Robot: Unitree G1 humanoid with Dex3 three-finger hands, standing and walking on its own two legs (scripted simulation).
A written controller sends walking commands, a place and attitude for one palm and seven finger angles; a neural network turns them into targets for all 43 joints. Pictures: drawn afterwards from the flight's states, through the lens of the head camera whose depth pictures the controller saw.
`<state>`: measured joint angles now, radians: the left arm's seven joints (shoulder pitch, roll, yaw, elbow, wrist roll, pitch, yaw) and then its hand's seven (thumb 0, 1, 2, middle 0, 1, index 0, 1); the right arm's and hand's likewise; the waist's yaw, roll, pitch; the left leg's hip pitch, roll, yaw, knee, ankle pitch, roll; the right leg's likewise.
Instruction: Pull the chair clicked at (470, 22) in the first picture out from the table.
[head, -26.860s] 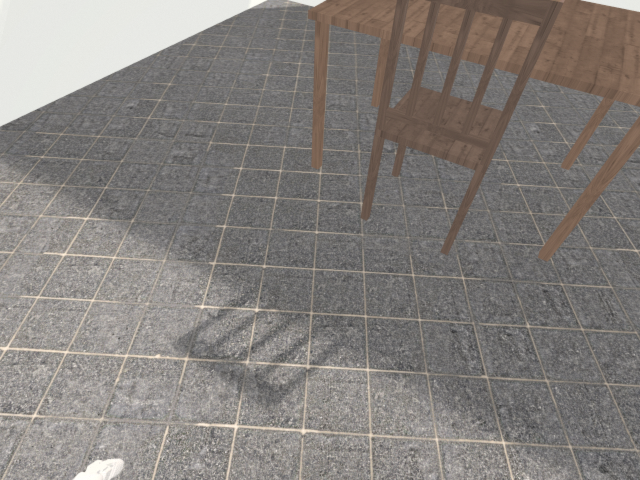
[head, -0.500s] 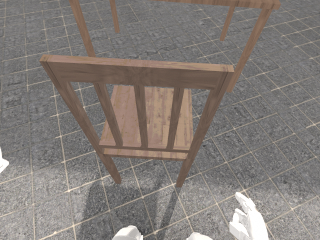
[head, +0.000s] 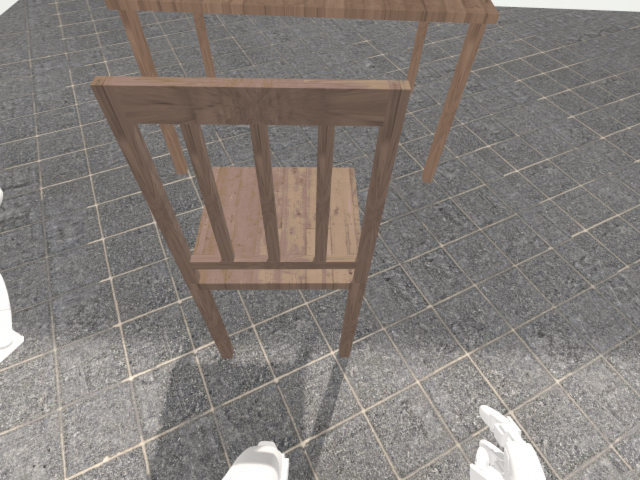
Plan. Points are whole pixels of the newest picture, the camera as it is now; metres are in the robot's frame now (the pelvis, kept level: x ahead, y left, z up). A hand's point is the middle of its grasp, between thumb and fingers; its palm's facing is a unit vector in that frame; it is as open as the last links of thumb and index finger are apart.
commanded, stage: stop stepping back and stand still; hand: left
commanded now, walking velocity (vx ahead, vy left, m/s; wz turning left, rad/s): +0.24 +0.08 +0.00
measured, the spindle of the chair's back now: (268, 203) +0.55 +0.12 -0.03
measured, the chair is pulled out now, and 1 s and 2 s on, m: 0.64 0.64 0.64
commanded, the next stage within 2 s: let the arm hang, fingers relaxed in 1.04 s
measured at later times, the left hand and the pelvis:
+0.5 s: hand out of the picture +0.17 +0.29 +0.17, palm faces +0.41 -0.78 -0.47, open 7.4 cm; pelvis -0.02 +0.03 +0.01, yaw +0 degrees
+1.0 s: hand (6, 313) +0.22 +0.28 +0.17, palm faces +0.31 -0.79 -0.53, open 7.4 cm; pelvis +0.02 +0.03 +0.02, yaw +0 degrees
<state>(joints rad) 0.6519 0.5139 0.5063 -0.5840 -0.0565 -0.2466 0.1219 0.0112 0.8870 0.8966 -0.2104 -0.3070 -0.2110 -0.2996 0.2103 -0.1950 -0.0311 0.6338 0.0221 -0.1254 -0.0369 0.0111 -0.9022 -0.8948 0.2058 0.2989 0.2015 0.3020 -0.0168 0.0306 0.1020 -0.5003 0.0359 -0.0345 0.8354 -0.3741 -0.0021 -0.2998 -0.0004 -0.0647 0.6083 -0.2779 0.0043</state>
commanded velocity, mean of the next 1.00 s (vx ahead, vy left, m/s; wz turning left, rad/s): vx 0.04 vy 0.00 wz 0.00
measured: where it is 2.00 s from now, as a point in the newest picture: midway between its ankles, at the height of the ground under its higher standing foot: outside the picture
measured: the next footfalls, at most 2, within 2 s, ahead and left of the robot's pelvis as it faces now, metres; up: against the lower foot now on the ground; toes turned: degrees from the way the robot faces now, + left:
left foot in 0.12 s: +0.06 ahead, +0.12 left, +0.00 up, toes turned +0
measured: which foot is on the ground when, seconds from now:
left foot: up 0.00-0.10, down 0.12-1.00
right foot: down 0.00-1.00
